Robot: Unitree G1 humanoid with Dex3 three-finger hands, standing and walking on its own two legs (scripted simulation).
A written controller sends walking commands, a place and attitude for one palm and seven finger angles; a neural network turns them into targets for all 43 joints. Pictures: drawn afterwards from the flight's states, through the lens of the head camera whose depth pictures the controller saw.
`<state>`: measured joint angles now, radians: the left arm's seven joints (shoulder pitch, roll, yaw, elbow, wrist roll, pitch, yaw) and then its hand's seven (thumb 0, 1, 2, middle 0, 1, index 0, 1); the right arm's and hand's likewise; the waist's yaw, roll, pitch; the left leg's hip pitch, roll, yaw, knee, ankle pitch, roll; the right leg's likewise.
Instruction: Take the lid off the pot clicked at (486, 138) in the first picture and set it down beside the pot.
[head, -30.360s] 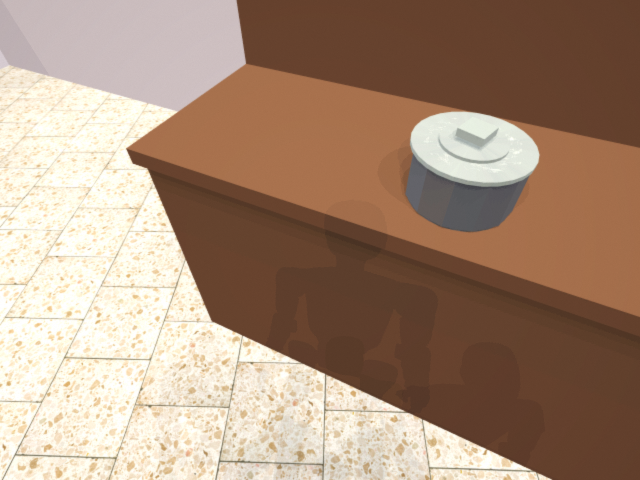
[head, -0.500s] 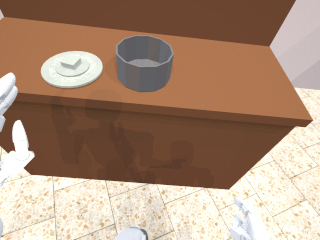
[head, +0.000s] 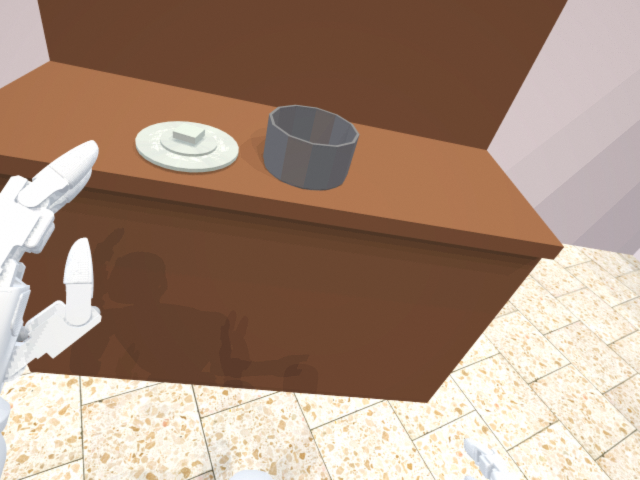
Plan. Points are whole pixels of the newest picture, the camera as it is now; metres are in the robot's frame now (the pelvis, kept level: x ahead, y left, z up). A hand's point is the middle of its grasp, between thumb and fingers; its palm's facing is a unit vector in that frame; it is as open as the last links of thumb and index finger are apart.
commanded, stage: stop stepping back and stand still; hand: left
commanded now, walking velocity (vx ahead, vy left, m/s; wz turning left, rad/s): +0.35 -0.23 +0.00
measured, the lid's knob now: (189, 133) +0.73 +0.32 +0.08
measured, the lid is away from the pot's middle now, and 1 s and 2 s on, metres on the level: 0.25 0.25 0.25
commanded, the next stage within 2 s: let the arm hang, fingers relaxed in 1.80 s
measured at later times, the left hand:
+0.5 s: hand out of the picture +0.06 +0.42 +0.25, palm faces +0.45 -0.84 -0.31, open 7.4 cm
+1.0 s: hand out of the picture -0.05 +0.34 -0.14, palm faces -0.14 -0.99 +0.05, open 7.2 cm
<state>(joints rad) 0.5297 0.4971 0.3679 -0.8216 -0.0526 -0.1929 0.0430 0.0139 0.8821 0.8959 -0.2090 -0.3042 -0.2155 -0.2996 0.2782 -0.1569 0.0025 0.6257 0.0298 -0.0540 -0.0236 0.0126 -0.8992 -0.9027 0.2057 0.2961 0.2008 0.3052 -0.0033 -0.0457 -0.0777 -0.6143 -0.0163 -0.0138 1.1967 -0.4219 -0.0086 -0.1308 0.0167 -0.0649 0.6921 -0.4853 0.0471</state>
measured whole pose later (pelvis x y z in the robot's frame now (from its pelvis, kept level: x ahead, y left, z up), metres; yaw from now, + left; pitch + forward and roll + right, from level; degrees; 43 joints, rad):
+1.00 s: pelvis -0.14 +0.20 +0.06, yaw +1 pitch +4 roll -5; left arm 0.22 0.23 0.00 0.80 0.02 0.11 -0.06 -0.02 0.94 0.90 -0.20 -0.30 -0.20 -0.30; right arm 0.52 -0.19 -0.01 0.88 -0.01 -0.02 -0.05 0.00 -0.90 -0.90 0.20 0.30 0.20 0.30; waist -0.12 -0.15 0.01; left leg -0.29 -0.01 -0.01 0.40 -0.19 0.09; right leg -0.74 -0.04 0.02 1.16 -0.10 0.08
